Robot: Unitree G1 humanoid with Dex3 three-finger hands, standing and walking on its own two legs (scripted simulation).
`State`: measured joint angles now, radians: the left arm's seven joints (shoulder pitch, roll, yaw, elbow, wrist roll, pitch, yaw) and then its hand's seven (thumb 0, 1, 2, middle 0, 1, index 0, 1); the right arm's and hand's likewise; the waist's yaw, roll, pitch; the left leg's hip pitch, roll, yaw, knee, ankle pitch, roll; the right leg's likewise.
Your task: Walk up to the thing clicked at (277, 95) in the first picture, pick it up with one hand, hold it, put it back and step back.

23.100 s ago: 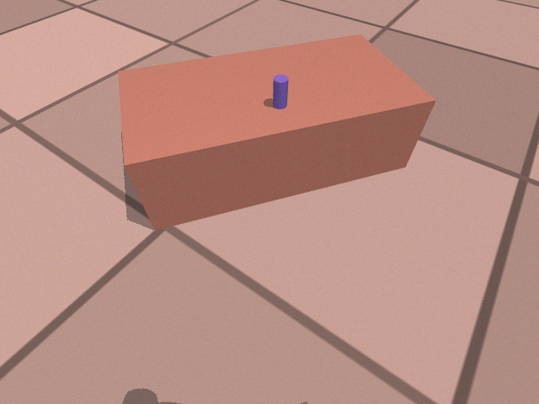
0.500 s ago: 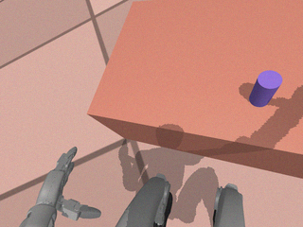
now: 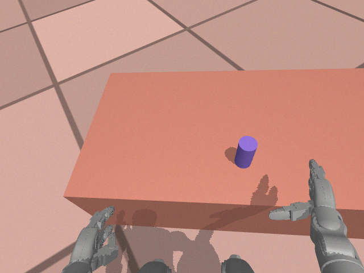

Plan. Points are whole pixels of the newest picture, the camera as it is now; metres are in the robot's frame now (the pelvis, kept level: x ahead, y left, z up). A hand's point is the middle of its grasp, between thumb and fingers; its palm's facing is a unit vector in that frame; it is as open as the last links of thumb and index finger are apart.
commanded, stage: home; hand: right
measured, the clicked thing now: (245, 152) +0.52 -0.16 -0.23
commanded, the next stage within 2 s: none
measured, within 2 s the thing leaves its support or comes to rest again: neither
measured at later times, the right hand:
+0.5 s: hand (271, 265) +0.16 -0.15 -0.05, palm faces +0.14 +0.96 -0.24, open 17.1 cm
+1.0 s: hand (276, 260) +0.17 -0.16 -0.05, palm faces +0.13 +0.96 -0.23, open 17.1 cm
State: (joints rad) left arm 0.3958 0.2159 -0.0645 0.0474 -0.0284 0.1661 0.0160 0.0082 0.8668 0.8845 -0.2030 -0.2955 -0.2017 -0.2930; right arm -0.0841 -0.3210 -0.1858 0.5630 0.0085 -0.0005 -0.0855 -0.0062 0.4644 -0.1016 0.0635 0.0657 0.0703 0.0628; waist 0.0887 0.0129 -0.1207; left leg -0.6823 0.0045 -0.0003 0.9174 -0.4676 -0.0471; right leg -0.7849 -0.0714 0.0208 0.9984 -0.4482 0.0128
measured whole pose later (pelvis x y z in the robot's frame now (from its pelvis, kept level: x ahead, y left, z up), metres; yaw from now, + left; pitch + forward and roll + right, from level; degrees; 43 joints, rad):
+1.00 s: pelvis -0.01 +0.02 +0.01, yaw -1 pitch +8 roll +0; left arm 0.44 0.19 0.00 0.05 -0.03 0.13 0.09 0.01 0.90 0.91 -0.21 -0.30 -0.21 -0.30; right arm 0.43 -0.19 0.00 0.13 0.02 0.01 -0.09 -0.01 0.48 -0.09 0.06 0.06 0.07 0.06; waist 0.00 0.00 -0.09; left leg -0.59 0.03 -0.01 0.94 -0.49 -0.03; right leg -0.64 -0.05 0.00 0.92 -0.41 0.03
